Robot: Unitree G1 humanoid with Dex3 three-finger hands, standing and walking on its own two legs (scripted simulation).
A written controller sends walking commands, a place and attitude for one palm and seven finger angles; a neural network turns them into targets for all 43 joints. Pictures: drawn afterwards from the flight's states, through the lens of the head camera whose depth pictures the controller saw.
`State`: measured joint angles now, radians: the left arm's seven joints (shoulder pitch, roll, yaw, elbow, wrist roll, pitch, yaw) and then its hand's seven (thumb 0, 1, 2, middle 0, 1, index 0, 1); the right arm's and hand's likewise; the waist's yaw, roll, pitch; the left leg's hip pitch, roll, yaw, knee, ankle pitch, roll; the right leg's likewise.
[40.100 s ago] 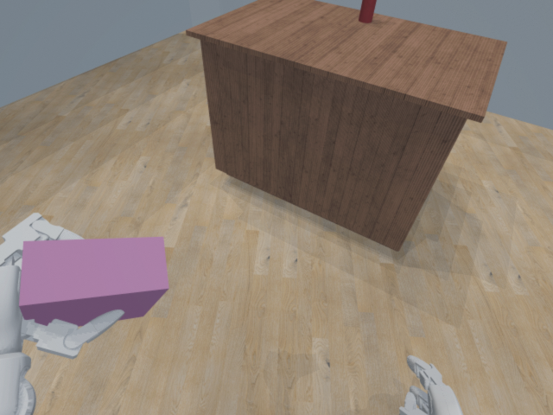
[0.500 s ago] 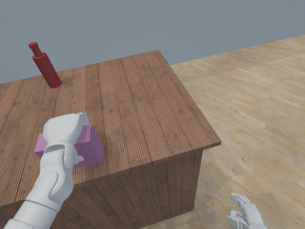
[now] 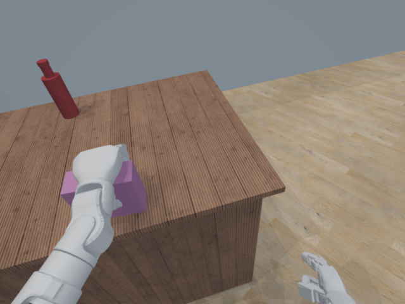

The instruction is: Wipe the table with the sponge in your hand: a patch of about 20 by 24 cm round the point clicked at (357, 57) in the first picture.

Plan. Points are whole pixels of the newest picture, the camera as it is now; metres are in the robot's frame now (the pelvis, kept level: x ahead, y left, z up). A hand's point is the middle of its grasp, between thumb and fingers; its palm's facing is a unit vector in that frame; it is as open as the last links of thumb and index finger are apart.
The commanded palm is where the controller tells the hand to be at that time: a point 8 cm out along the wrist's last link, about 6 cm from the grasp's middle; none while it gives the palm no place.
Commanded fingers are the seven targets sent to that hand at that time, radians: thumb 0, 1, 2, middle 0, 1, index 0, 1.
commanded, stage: slide across to the third lane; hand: left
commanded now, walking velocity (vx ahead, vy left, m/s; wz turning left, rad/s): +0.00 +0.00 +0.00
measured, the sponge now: (111, 197) +0.31 +0.26 +0.05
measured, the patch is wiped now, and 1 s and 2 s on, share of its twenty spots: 0.85 0.85 0.85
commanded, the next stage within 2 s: wipe forward along the third lane in 0.78 s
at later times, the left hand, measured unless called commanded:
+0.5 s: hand (114, 181) +0.31 +0.23 +0.10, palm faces +0.03 -0.04 -1.00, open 9.9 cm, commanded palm +0.29 +0.21 +0.14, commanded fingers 0.00 0.10 1.30 -1.20 -1.60 -1.20 -1.60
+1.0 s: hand (114, 179) +0.32 +0.23 +0.10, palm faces +0.01 -0.06 -1.00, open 9.8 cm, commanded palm +0.31 +0.23 +0.14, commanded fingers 0.00 0.10 1.30 -1.20 -1.60 -1.20 -1.60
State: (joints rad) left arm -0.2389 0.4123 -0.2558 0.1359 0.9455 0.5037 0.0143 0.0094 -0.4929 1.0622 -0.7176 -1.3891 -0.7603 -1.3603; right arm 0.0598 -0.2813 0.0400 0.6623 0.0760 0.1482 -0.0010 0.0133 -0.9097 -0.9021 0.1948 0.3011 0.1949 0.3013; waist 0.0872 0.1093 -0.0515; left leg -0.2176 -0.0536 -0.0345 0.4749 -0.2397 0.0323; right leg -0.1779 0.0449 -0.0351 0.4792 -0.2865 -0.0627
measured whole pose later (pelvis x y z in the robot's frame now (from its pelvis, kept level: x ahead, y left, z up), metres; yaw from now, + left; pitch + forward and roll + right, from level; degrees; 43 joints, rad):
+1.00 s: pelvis +0.00 -0.01 +0.00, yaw +0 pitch -1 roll +1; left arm -0.28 0.42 -0.23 0.21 0.93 0.49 -0.01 0.01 -0.51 1.07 -0.74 -1.38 -0.78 -1.34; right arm 0.06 -0.29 0.04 0.67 0.08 0.16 -0.03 0.01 -0.91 -0.90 0.19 0.30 0.19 0.30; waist 0.08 0.10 -0.06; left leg -0.22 -0.04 -0.03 0.47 -0.23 0.02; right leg -0.18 0.06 -0.03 0.47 -0.28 -0.08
